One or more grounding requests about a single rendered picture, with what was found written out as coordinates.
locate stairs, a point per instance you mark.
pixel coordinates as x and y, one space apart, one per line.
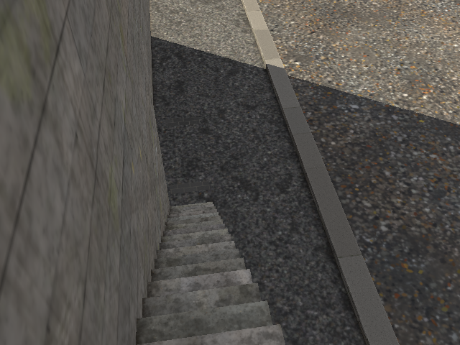
201 292

